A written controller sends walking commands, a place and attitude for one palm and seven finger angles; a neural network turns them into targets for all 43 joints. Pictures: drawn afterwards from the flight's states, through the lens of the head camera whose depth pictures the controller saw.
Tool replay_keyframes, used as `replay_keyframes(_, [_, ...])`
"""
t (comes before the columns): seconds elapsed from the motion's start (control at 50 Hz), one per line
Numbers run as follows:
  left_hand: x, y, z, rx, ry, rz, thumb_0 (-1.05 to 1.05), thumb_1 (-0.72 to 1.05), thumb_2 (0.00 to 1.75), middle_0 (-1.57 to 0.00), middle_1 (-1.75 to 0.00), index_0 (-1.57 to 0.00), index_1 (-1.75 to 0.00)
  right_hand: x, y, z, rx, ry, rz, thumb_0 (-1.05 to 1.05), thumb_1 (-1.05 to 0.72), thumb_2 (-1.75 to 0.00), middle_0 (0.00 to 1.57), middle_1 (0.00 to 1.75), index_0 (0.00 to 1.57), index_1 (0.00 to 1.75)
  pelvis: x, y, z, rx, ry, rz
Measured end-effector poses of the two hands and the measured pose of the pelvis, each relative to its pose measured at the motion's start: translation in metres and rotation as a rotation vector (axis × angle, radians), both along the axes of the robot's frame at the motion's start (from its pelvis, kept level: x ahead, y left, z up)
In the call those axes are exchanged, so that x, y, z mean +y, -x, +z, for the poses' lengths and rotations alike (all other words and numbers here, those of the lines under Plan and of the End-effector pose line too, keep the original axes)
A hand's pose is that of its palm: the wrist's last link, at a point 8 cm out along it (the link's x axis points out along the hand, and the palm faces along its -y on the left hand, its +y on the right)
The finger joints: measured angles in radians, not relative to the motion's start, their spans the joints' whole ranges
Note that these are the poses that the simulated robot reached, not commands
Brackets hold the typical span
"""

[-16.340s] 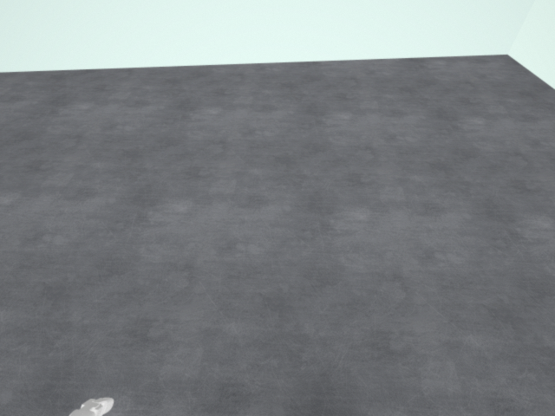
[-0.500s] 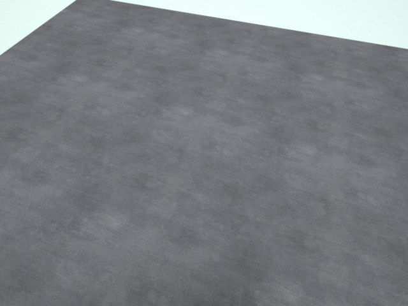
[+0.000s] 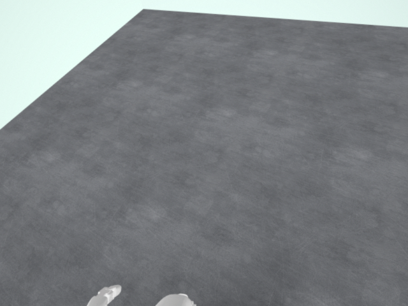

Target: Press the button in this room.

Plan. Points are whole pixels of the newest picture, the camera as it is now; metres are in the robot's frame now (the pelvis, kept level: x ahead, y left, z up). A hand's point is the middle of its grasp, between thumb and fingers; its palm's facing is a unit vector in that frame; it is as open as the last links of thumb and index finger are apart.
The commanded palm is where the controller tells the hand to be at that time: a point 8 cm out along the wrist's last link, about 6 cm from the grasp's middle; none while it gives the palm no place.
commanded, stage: turn or walk to find it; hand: left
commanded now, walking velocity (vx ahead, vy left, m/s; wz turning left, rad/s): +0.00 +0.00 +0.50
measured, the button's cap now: out of the picture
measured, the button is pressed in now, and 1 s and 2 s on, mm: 0 0 0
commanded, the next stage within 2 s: none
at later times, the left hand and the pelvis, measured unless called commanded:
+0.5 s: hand out of the picture -0.05 +0.25 -0.18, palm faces +0.32 -0.91 -0.26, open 7.4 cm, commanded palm none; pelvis -0.01 +0.03 +0.00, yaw +16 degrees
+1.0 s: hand out of the picture -0.02 +0.20 -0.14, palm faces +0.50 -0.81 -0.30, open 7.4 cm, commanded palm none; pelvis -0.01 -0.02 +0.00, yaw +31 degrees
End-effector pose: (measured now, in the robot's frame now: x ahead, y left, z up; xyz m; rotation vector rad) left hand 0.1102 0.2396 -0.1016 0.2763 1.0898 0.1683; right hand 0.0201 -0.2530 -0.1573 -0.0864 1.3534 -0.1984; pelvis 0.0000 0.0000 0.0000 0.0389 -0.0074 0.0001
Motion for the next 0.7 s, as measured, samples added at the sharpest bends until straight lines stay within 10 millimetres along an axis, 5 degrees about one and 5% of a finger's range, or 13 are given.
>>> replay_keyframes(0.22, [-0.002, 0.077, -0.009, 0.099, 0.036, 0.174, 0.01, 0.9, 0.9, -0.2, -0.3, -0.21, -0.3, -0.009, -0.032, 0.011, 0.026, 0.022, 0.153, 0.0, -0.91, -0.9, 0.2, 0.29, 0.2, 0.3, -0.006, 0.002, 0.005, -0.003, -0.009, 0.134])
replay_keyframes(0.44, [0.047, 0.172, -0.053, 0.248, 0.092, 0.385, 0.01, 0.9, 0.9, -0.2, -0.3, -0.21, -0.3, 0.058, -0.127, 0.028, -0.172, 0.084, 0.383, 0.0, -0.91, -0.9, 0.2, 0.29, 0.2, 0.3, 0.03, 0.01, -0.013, -0.001, 0.027, 0.247])
replay_keyframes(0.58, [0.065, 0.168, -0.035, 0.188, 0.087, 0.432, 0.01, 0.91, 0.9, -0.2, -0.3, -0.2, -0.3, 0.082, -0.137, 0.045, -0.201, 0.079, 0.454, 0.0, -0.9, -0.9, 0.2, 0.3, 0.2, 0.3, 0.036, 0.013, 0.004, -0.006, 0.061, 0.315])
replay_keyframes(0.7, [0.063, 0.144, -0.022, 0.088, 0.059, 0.44, 0.01, 0.91, 0.9, -0.19, -0.3, -0.2, -0.3, 0.078, -0.132, 0.038, -0.172, 0.045, 0.475, 0.0, -0.9, -0.9, 0.2, 0.3, 0.21, 0.3, 0.025, 0.013, 0.005, -0.003, 0.05, 0.366])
